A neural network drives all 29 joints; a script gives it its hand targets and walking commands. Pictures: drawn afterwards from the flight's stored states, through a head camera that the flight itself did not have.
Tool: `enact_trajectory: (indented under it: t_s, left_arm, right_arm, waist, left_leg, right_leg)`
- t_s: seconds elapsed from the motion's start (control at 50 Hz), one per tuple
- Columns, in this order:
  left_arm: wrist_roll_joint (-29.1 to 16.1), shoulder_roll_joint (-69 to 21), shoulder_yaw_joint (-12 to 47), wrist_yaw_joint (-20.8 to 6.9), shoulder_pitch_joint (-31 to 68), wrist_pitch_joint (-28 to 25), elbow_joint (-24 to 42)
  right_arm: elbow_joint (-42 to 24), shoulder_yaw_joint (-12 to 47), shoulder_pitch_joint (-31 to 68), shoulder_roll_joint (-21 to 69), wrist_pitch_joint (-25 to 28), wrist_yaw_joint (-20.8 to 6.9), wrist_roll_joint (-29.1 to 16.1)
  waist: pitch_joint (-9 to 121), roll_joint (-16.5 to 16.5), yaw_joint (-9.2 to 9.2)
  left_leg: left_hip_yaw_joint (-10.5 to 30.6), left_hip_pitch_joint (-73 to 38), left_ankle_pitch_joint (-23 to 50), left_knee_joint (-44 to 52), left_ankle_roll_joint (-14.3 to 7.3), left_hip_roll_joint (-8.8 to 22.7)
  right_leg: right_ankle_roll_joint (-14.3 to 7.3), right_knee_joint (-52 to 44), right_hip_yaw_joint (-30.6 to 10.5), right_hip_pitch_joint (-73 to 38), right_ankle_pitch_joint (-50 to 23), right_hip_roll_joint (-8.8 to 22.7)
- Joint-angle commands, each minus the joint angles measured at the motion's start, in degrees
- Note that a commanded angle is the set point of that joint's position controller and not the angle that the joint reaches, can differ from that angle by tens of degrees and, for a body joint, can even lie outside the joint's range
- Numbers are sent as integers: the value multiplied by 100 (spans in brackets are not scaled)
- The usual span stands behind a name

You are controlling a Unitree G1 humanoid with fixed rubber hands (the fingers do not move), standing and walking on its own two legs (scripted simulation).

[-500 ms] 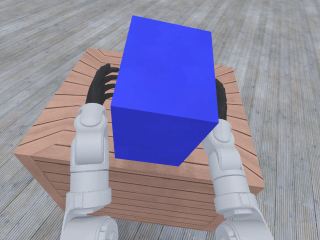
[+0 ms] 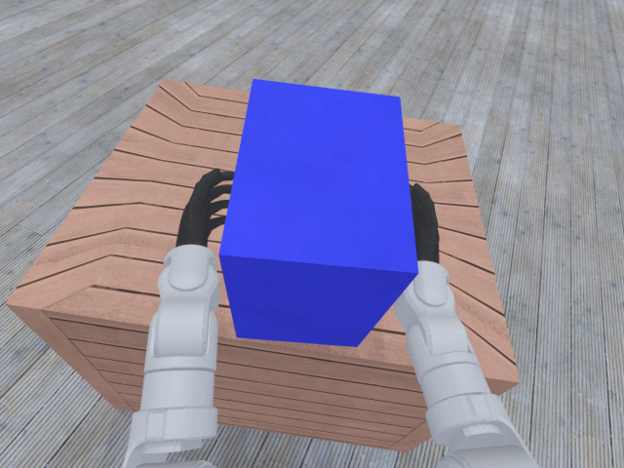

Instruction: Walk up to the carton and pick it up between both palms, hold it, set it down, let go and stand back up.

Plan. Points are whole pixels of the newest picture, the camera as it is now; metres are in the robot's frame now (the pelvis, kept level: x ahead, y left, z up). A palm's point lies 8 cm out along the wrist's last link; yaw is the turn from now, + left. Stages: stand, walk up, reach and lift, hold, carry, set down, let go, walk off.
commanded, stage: set down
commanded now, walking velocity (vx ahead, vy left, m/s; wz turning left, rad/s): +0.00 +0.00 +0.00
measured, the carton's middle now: (310, 228) +0.40 +0.00 +0.08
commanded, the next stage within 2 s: none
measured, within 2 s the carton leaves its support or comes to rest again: neither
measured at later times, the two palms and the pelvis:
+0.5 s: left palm (205, 239) +0.36 +0.14 +0.09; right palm (415, 246) +0.37 -0.14 +0.08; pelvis +0.00 -0.01 +0.00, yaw +0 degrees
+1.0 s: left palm (222, 223) +0.39 +0.12 +0.09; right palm (423, 236) +0.39 -0.15 +0.08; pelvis -0.01 +0.00 +0.00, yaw +1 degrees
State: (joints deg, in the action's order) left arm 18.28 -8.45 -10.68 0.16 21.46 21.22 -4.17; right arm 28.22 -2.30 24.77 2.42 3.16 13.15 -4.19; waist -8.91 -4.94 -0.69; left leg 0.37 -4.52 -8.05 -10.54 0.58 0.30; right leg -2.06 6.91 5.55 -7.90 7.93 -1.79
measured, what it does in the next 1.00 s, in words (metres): stands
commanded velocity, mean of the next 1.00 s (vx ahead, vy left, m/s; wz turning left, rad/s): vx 0.00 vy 0.00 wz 0.00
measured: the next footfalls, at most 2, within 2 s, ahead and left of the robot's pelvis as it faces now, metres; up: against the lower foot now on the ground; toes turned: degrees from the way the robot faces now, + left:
none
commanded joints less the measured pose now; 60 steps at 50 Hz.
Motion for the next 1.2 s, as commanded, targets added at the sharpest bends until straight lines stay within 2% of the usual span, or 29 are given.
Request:
enact_trajectory:
  t_s: [0.0, 0.04, 0.08, 0.12, 0.2, 0.24, 0.26, 0.28, 0.34, 0.38, 0.46, 0.5, 0.54, 0.58, 0.62, 0.68, 0.7, 0.72, 0.74, 0.8, 0.88, 0.94, 1.1, 1.18]
  left_arm:
    - [-470, -1828, 2195, -538, 2756, -540, 876]
    - [-499, -1986, 2310, -514, 2770, -745, 751]
    - [-571, -2122, 2464, -464, 2919, -970, 910]
    - [-456, -2126, 2357, -431, 2992, -1094, 700]
    - [-295, -2168, 1926, -430, 3012, -1189, 151]
    - [-266, -2071, 1820, -471, 2895, -1154, -233]
    - [-232, -2034, 1758, -495, 2939, -1124, -286]
    - [-199, -2000, 1665, -503, 2943, -1126, -361]
    - [-273, -2015, 1558, -472, 3377, -1301, -368]
    - [-291, -2051, 1569, -413, 3538, -1466, -436]
    - [-112, -2224, 1327, -377, 3832, -1769, -867]
    - [-48, -2280, 1223, -356, 3908, -1869, -1084]
    - [69, -2237, 1038, -355, 3932, -1934, -1332]
    - [95, -2205, 848, -367, 4112, -2038, -1566]
    - [161, -2134, 668, -346, 4199, -2112, -1829]
    - [270, -2181, 385, -337, 4317, -2243, -2185]
    - [39, -2508, 956, -380, 4866, -2291, -2169]
    - [13, -2643, 861, -402, 4918, -2376, -2223]
    - [58, -2658, 813, -407, 4983, -2438, -2258]
    - [252, -2658, 474, -389, 5011, -2614, -2628]
    - [361, -2549, 142, -369, 4973, -2677, -3145]
    - [399, -2473, -32, -338, 5022, -2669, -3344]
    - [517, -2261, -296, -148, 5603, -2720, -3419]
    - [535, -2173, -368, -43, 5875, -2789, -3439]
  right_arm:
    - [-1531, 1766, 3030, 1730, 506, -731, 186]
    - [-1720, 1780, 3092, 1805, 624, -734, 233]
    - [-1681, 1860, 2951, 1945, 687, -750, 344]
    - [-1572, 1809, 3002, 2059, 760, -772, 426]
    - [-859, 1615, 3013, 2032, 735, -813, 601]
    - [-601, 1549, 2960, 1976, 678, -829, 562]
    - [-559, 1493, 3042, 1995, 672, -831, 602]
    - [-475, 1432, 3070, 2002, 678, -846, 613]
    - [-363, 1310, 3336, 2091, 776, -936, 727]
    - [-300, 1268, 3514, 2096, 861, -998, 774]
    - [27, 974, 3782, 2253, 1067, -1108, 1141]
    - [277, 791, 3820, 2296, 1086, -1150, 1246]
    - [560, 592, 3740, 2339, 1095, -1166, 1370]
    - [881, 366, 3797, 2333, 1097, -1225, 1565]
    - [1043, 143, 3968, 2261, 1107, -1272, 1681]
    - [1316, -97, 4039, 2323, 1126, -1334, 1928]
    - [1212, -181, 4546, 2739, 1200, -1146, 1948]
    - [1316, -120, 4571, 2877, 1217, -1073, 1973]
    - [1326, -200, 4629, 2887, 1253, -1071, 2055]
    - [1548, -273, 4759, 2967, 1297, -1142, 2276]
    - [1849, -330, 4848, 2955, 1261, -1225, 2368]
    - [1951, -440, 4922, 2864, 1205, -1285, 2413]
    - [1976, -1197, 5267, 2656, 1100, -1519, 2921]
    - [2037, -1609, 5385, 2653, 1051, -1637, 3270]
  waist:
    - [2947, 452, -85]
    - [3214, 504, -142]
    - [3609, 585, -159]
    - [3568, 685, -32]
    - [3064, 429, 2]
    - [2956, 452, 111]
    - [2840, 521, 79]
    - [2938, 461, 127]
    - [3231, 375, 84]
    - [3596, 391, 138]
    - [3800, 406, 185]
    - [3924, 344, 95]
    - [3753, 489, 133]
    - [3572, 408, 98]
    - [3515, 479, 139]
    - [3647, 488, 145]
    - [4399, 452, -465]
    - [4575, 548, -253]
    - [4750, 589, -321]
    - [4813, 516, -167]
    - [4524, 292, -39]
    - [4327, 239, 32]
    - [4521, 513, 50]
    - [4790, 626, -1]
  left_leg:
    - [-15, -251, 2347, -214, 186, -140]
    - [-13, -409, 2564, -327, 196, -156]
    - [27, -335, 2568, -283, 190, -135]
    - [25, -82, 2447, -218, 142, -136]
    - [44, 161, 2166, -236, 120, -121]
    - [-24, 304, 1865, -114, 45, -141]
    - [-7, 499, 1753, -85, 79, -150]
    - [-2, 492, 1649, -59, 87, -142]
    - [42, 418, 1935, -52, 69, -114]
    - [4, 416, 2075, -61, 67, -142]
    - [118, 361, 2090, -28, 87, -122]
    - [72, 237, 2066, -57, 113, -140]
    - [68, 454, 1841, 52, 40, -140]
    - [56, 535, 1641, 146, 18, -157]
    - [69, 586, 1514, 147, 10, -160]
    - [66, 375, 1681, 157, 63, -155]
    - [60, 666, 2211, -49, -2, -210]
    - [132, 1095, 2301, 5, -91, -231]
    - [134, 1178, 2310, 73, -129, -224]
    - [175, 1513, 2304, 180, -226, -209]
    - [206, 1429, 2112, 278, -265, -120]
    - [206, 1215, 1982, 306, -230, -73]
    - [136, 486, 1538, 248, -1, 20]
    - [87, 504, 1366, 208, 36, 27]
  right_leg:
    - [568, 545, -11, -1019, -3296, -88]
    - [581, 543, 25, -896, -3427, -111]
    - [567, 542, 11, -773, -3368, -118]
    - [560, 601, -54, -834, -3354, -67]
    - [613, 611, -31, -908, -3190, -53]
    - [618, 573, -119, -873, -3000, 33]
    - [628, 572, -103, -844, -2979, 26]
    - [607, 582, -124, -863, -2908, 25]
    - [603, 631, -120, -932, -3186, -21]
    - [617, 601, -126, -857, -3280, -21]
    - [639, 587, -66, -739, -3137, -35]
    - [610, 649, -26, -549, -3192, -93]
    - [644, 580, -87, -630, -3091, 5]
    - [617, 578, -63, -503, -2940, 13]
    - [642, 557, -72, -338, -2894, 25]
    - [608, 457, 4, -254, -2823, -32]
    - [495, 618, -86, -811, -4068, 35]
    - [494, 789, -136, -1084, -4558, 100]
    - [489, 859, -151, -1271, -4791, 123]
    - [492, 979, -151, -1633, -5078, 169]
    - [498, 916, -184, -1396, -4777, 117]
    - [481, 800, -173, -1069, -4361, 61]
    - [340, 418, -13, 203, -2771, 0]
    - [295, 377, 10, 517, -2333, 38]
